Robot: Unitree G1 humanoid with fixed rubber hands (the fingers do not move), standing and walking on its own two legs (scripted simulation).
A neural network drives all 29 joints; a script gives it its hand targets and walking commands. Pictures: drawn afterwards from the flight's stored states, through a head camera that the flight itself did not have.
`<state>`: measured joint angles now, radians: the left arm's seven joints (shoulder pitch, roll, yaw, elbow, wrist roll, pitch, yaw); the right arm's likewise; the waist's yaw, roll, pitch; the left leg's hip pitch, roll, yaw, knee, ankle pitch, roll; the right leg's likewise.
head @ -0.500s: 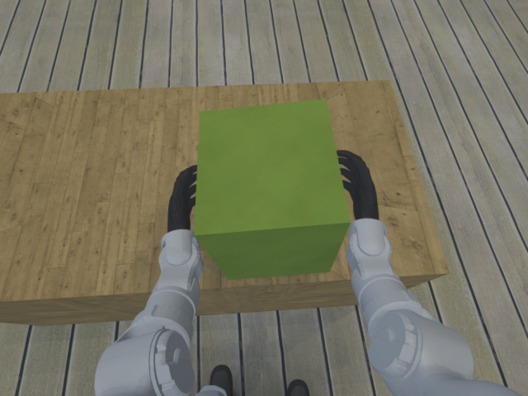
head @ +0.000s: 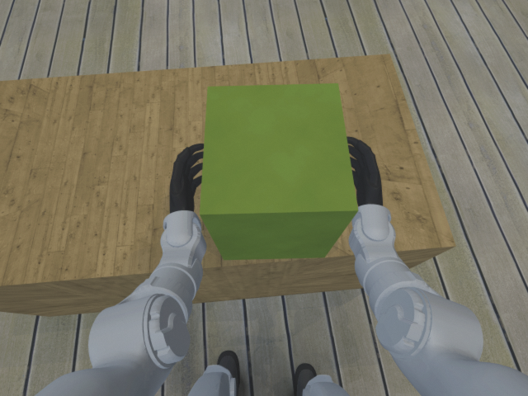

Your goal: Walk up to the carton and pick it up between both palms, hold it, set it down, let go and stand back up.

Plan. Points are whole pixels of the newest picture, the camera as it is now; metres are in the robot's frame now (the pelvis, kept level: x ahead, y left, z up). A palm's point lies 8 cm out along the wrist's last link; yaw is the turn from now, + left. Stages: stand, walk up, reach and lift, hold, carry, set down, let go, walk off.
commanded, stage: set down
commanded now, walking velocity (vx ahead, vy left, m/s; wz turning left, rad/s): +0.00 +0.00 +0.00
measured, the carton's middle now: (273, 183) +0.45 +0.01 -0.06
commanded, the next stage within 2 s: none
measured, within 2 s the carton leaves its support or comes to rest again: neither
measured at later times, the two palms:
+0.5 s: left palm (184, 199) +0.41 +0.15 -0.03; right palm (366, 191) +0.42 -0.14 -0.02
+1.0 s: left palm (185, 199) +0.41 +0.15 -0.03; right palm (365, 192) +0.42 -0.14 -0.02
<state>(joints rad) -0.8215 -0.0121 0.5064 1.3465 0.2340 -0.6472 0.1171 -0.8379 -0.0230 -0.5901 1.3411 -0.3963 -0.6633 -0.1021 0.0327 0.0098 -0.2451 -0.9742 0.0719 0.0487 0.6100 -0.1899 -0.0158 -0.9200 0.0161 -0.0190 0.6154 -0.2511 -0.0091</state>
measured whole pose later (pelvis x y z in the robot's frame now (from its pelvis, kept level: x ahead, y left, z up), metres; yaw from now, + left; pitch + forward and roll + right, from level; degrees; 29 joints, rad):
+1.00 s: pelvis +0.00 +0.00 -0.02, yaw +0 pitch +29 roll +0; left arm -0.85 0.01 0.56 1.39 0.27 -0.68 0.12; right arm -0.86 -0.02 -0.59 1.36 -0.37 -0.65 -0.09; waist 0.01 -0.01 -0.22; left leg -1.01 0.07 0.04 0.81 -0.30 -0.02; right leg -0.96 0.01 -0.02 0.83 -0.37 -0.01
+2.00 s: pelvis -0.02 +0.00 -0.05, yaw +1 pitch +30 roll -1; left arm -0.96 0.17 0.06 1.51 -0.20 -0.56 0.06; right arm -1.03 -0.20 -0.01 1.58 0.19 -0.53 -0.03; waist 0.04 -0.02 -0.29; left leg -1.16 0.07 0.02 0.97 -0.34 -0.02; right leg -1.10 0.00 -0.03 0.99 -0.42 -0.01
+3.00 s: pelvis -0.01 -0.01 +0.02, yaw +2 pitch +19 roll -1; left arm -0.76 0.23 0.05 1.12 -0.20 -0.25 0.03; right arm -0.77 -0.28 0.17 1.17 0.37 -0.30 -0.01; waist 0.06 -0.01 -0.20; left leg -0.70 0.06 0.01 0.52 -0.15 -0.03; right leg -0.63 0.01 -0.05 0.53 -0.23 -0.02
